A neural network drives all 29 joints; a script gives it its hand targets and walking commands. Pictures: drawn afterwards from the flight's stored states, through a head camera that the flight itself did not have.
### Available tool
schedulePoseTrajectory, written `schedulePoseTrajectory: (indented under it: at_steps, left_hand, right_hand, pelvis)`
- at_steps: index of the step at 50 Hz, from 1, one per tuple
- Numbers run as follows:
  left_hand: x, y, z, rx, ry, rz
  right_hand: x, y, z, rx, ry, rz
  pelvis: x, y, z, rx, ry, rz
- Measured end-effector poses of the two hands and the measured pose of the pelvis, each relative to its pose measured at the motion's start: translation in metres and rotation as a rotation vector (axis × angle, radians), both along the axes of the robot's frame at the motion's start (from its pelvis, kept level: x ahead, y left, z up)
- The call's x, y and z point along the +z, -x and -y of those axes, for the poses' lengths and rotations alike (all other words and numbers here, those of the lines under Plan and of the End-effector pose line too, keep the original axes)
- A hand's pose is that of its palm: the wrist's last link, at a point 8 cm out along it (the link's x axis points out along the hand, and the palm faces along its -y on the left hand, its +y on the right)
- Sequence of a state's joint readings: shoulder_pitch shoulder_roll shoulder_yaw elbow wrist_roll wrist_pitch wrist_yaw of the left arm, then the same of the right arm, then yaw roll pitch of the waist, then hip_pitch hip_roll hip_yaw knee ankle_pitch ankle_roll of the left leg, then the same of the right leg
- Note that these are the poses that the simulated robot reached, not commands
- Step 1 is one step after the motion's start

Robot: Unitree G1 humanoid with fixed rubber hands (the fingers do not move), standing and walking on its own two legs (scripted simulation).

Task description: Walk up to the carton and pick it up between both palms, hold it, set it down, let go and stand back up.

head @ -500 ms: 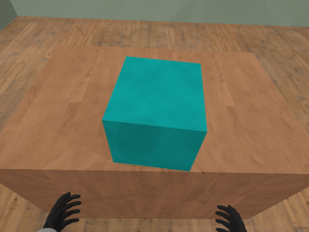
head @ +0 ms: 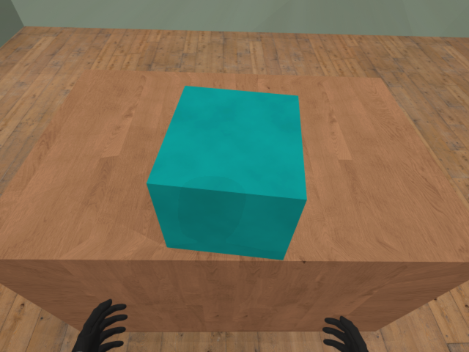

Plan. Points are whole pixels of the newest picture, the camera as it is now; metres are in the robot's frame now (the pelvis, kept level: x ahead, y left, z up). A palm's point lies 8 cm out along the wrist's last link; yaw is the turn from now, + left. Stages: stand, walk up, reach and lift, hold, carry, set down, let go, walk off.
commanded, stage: let go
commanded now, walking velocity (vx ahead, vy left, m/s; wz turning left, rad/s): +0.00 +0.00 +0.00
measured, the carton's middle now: (233, 171) +0.49 +0.01 +0.01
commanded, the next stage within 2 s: stand in 0.10 s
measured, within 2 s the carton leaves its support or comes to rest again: neither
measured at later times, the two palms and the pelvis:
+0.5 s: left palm out of the picture +0.08 +0.27 -0.12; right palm out of the picture +0.10 -0.24 -0.10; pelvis -0.01 +0.00 -0.01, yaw +0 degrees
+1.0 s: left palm out of the picture +0.06 +0.28 -0.12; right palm out of the picture +0.08 -0.24 -0.12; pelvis -0.02 +0.01 -0.01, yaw +0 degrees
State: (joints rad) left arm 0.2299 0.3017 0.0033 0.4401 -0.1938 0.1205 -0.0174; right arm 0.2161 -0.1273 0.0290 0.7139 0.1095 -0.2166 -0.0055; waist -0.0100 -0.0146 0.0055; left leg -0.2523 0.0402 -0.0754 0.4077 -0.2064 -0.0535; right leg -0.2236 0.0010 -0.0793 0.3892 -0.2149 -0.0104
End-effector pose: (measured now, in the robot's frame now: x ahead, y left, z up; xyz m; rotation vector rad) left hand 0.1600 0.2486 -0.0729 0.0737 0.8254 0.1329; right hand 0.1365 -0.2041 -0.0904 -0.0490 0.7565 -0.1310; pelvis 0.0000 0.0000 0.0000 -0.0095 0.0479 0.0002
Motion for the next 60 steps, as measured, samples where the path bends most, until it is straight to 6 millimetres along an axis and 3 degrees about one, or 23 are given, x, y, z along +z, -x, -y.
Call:
schedulePoseTrajectory:
  at_steps: [9,18,29,60]
  left_hand:
    - [-0.006,0.005,-0.002,-0.043,-0.087,-0.001]
    - [-0.032,0.048,-0.016,-0.023,-0.110,-0.135]
    - [-0.046,0.085,-0.024,0.003,-0.108,-0.250]
    - [-0.044,0.110,-0.030,0.015,-0.124,-0.268]
  right_hand:
    - [-0.008,0.007,0.013,0.024,0.043,-0.088]
    - [-0.013,0.025,0.038,0.024,0.113,-0.187]
    - [-0.016,0.036,0.039,0.021,0.112,-0.206]
    - [-0.027,0.065,0.038,0.009,0.094,-0.248]
  pelvis:
    - [-0.002,-0.002,0.001,-0.001,0.000,0.013]
    - [-0.005,0.005,-0.003,0.002,0.000,0.039]
    - [-0.005,0.012,-0.005,0.003,0.000,0.048]
    - [-0.006,0.028,-0.006,0.003,0.001,0.070]
